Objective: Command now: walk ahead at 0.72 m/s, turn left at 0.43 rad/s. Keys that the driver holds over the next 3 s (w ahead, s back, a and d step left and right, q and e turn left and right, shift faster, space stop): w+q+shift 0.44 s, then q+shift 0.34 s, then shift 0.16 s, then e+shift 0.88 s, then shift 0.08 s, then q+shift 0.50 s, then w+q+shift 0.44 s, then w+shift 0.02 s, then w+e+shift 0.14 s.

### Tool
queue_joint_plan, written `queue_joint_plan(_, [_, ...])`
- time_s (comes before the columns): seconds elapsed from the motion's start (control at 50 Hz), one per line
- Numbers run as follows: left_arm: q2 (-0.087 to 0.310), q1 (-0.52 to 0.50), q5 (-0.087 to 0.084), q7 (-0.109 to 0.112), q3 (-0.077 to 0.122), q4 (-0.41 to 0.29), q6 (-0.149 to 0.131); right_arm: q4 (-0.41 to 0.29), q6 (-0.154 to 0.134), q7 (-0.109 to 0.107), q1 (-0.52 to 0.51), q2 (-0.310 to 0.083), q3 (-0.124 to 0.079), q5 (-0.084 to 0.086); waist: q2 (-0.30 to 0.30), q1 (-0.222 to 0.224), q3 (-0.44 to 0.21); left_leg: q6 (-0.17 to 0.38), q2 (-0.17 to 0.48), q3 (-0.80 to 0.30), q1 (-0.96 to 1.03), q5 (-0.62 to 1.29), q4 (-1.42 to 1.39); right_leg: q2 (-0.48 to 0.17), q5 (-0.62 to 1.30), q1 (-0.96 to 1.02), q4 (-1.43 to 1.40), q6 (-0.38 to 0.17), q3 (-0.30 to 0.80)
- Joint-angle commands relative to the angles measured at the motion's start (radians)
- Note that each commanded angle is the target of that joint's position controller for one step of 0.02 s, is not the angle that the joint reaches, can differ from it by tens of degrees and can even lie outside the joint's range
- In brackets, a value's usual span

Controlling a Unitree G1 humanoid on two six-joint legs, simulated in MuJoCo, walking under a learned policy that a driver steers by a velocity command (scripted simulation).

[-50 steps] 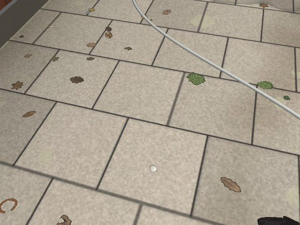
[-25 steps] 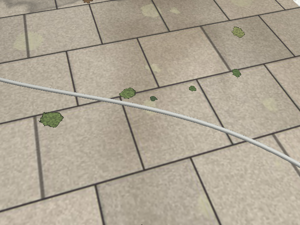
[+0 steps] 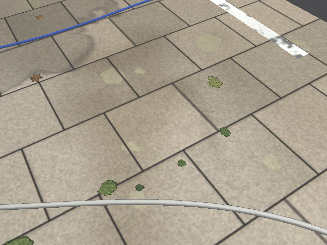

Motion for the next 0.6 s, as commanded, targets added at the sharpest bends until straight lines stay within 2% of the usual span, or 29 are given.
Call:
queue_joint_plan(0.02, [0.103,0.347,-0.021,0.018,0.040,0.035,-0.008,-0.125,0.028,0.008,-0.279,-0.141,-0.053,-0.004,0.142,0.238,0.037,-0.010,0.010,-0.114,-0.453,-0.310,-0.188,0.041,0.239,0.578,-0.517,-0.016,-0.142])
queue_joint_plan(0.04, [0.175,0.377,-0.007,0.038,0.059,0.060,-0.014,-0.131,0.021,0.008,-0.261,-0.090,-0.047,0.024,-0.018,0.245,0.019,-0.088,-0.044,-0.046,-0.619,-0.353,0.008,-0.036,0.295,0.758,-0.569,-0.020,-0.093])
queue_joint_plan(0.06, [0.212,0.260,-0.013,0.051,0.062,0.008,-0.026,-0.137,0.001,0.004,-0.160,0.012,-0.018,0.051,-0.303,0.176,-0.089,-0.040,-0.027,-0.007,-0.633,-0.451,0.404,-0.391,-0.012,0.708,-0.613,-0.046,0.284])
queue_joint_plan(0.08, [0.262,0.141,-0.010,0.071,0.077,-0.057,-0.024,-0.193,-0.010,0.008,-0.226,-0.063,-0.024,0.022,-0.230,0.153,-0.045,-0.051,0.076,0.034,-0.683,-0.338,0.547,-0.565,-0.316,0.466,-0.738,-0.143,0.550])
queue_joint_plan(0.1, [0.202,0.093,-0.006,0.075,0.065,-0.048,-0.034,-0.210,-0.009,0.025,-0.273,-0.120,-0.039,0.008,-0.103,0.112,0.019,-0.047,0.147,0.013,-0.659,-0.257,0.619,-0.536,-0.295,0.387,-0.733,-0.169,0.525])
queue_joint_plan(0.12, [0.162,0.058,-0.016,0.067,0.053,-0.040,-0.049,-0.183,-0.007,0.041,-0.212,-0.116,-0.042,0.007,-0.072,0.062,0.035,-0.056,0.150,0.022,-0.652,-0.208,0.654,-0.471,-0.192,0.389,-0.736,-0.141,0.412])
queue_joint_plan(0.16, [0.158,0.079,-0.021,0.062,0.050,-0.021,-0.068,-0.121,0.012,0.062,-0.114,-0.108,-0.042,-0.006,-0.069,0.047,0.034,-0.069,0.166,0.094,-0.611,-0.164,0.747,-0.369,-0.003,0.400,-0.765,-0.100,0.187])
queue_joint_plan(0.18, [0.155,0.115,-0.022,0.057,0.051,0.002,-0.073,-0.118,0.020,0.069,-0.128,-0.101,-0.040,-0.010,-0.056,0.056,0.056,-0.063,0.184,0.115,-0.625,-0.143,0.778,-0.338,0.079,0.405,-0.772,-0.088,0.102])
queue_joint_plan(0.26, [0.144,0.213,-0.018,0.033,0.053,0.079,-0.090,-0.158,0.029,0.084,-0.262,-0.083,-0.022,-0.005,-0.074,0.088,0.115,-0.027,0.232,0.167,-0.643,-0.072,0.746,-0.283,0.282,0.423,-0.782,-0.057,-0.123])
queue_joint_plan(0.32, [0.145,0.230,-0.018,0.034,0.054,0.115,-0.100,-0.193,0.024,0.104,-0.378,-0.071,0.000,-0.007,-0.077,0.104,0.164,0.013,0.250,0.255,-0.547,-0.029,0.551,-0.274,0.431,0.405,-0.812,-0.051,-0.236])
queue_joint_plan(0.34, [0.153,0.239,-0.018,0.037,0.056,0.128,-0.099,-0.202,0.023,0.108,-0.404,-0.062,0.008,-0.006,-0.075,0.105,0.174,0.036,0.242,0.288,-0.510,-0.043,0.490,-0.279,0.552,0.419,-0.803,-0.046,-0.268])
queue_joint_plan(0.36, [0.163,0.227,-0.018,0.038,0.057,0.134,-0.098,-0.203,0.022,0.106,-0.404,-0.051,0.015,-0.003,-0.074,0.087,0.165,0.067,0.216,0.327,-0.425,-0.067,0.422,-0.277,0.798,0.422,-0.759,-0.035,-0.314])
queue_joint_plan(0.38, [0.181,0.229,-0.019,0.040,0.059,0.141,-0.096,-0.196,0.023,0.097,-0.385,-0.053,0.017,0.002,-0.088,0.066,0.125,0.096,0.166,0.373,-0.330,-0.097,0.395,-0.282,1.147,0.447,-0.685,-0.029,-0.337])
queue_joint_plan(0.4, [0.207,0.238,-0.019,0.044,0.065,0.146,-0.087,-0.181,0.023,0.086,-0.329,-0.070,0.011,0.006,-0.115,0.027,0.070,0.120,0.114,0.403,-0.248,-0.154,0.393,-0.298,1.454,0.489,-0.573,-0.026,-0.343])
queue_joint_plan(0.42, [0.242,0.227,-0.015,0.047,0.074,0.144,-0.069,-0.151,0.019,0.076,-0.200,-0.103,-0.002,0.010,-0.143,-0.049,-0.012,0.146,0.070,0.401,-0.107,-0.234,0.394,-0.323,1.628,0.491,-0.386,-0.031,-0.340])
queue_joint_plan(0.44, [0.268,0.204,-0.016,0.046,0.082,0.130,-0.056,-0.099,0.010,0.064,-0.010,-0.156,-0.028,0.012,-0.156,-0.142,-0.118,0.177,0.026,0.372,0.139,-0.287,0.375,-0.339,1.642,0.400,-0.137,-0.044,-0.322])
queue_joint_plan(0.46, [0.246,0.194,-0.020,0.038,0.074,0.119,-0.059,-0.033,0.005,0.043,0.171,-0.221,-0.062,-0.005,-0.087,-0.217,-0.201,0.199,0.026,0.268,0.443,-0.242,0.253,-0.298,1.356,0.202,0.185,-0.011,-0.318])
queue_joint_plan(0.48, [0.090,0.222,-0.041,0.010,0.040,0.046,-0.072,-0.053,0.024,0.025,0.060,-0.360,-0.101,-0.004,0.278,-0.077,-0.230,0.323,0.332,-0.286,0.778,-0.290,0.121,-0.057,0.132,-0.325,0.667,0.085,-0.285])
queue_joint_plan(0.5, [0.160,0.123,-0.040,0.015,0.039,-0.025,-0.097,-0.102,0.030,0.022,0.115,-0.405,-0.116,-0.001,0.117,-0.152,-0.421,0.426,0.451,-0.641,0.865,-0.115,-0.004,-0.006,0.090,-0.458,0.835,0.085,-0.052])
queue_joint_plan(0.52, [0.158,0.003,-0.046,0.021,0.034,-0.053,-0.109,-0.070,0.025,0.007,0.119,-0.375,-0.110,0.005,0.004,-0.158,-0.312,0.388,0.436,-0.530,0.791,0.105,-0.026,-0.072,0.168,-0.503,0.788,0.072,0.019])
queue_joint_plan(0.54, [0.130,0.044,-0.049,0.027,0.018,-0.050,-0.115,-0.042,0.018,-0.006,0.086,-0.320,-0.095,0.014,-0.043,-0.074,-0.150,0.351,0.414,-0.422,0.572,0.302,-0.022,-0.119,0.186,-0.448,0.660,0.068,0.011])
queue_joint_plan(0.56, [0.175,0.022,-0.080,0.047,0.037,-0.074,-0.144,-0.130,-0.032,0.006,-0.037,-0.211,-0.064,0.077,-0.104,-0.034,-0.146,0.332,0.350,-0.404,0.467,0.180,-0.056,-0.109,0.123,-0.403,0.580,0.074,0.082])
queue_joint_plan(0.58, [0.194,0.053,-0.079,0.051,0.048,-0.061,-0.142,-0.145,-0.048,0.008,-0.128,-0.205,-0.054,0.072,-0.094,0.031,-0.079,0.323,0.330,-0.335,0.321,0.238,-0.076,-0.136,0.129,-0.344,0.515,0.084,0.088])
queue_joint_plan(0.6, [0.201,0.068,-0.065,0.052,0.055,-0.054,-0.128,-0.157,-0.056,0.005,-0.169,-0.197,-0.052,0.055,-0.071,0.060,-0.034,0.317,0.312,-0.291,0.221,0.312,-0.104,-0.144,0.134,-0.301,0.456,0.095,0.079])
Next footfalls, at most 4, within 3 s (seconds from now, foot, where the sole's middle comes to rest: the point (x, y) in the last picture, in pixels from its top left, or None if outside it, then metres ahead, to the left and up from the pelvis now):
0.04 right None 0.07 -0.10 -0.77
0.46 left None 0.41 0.22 -0.77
0.84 right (103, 190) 0.76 0.30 -0.77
1.14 left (81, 239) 0.54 0.37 -0.77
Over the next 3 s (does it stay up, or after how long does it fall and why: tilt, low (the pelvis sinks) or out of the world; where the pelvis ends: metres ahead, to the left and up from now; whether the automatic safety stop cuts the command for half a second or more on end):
stays up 0.80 0.55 0.00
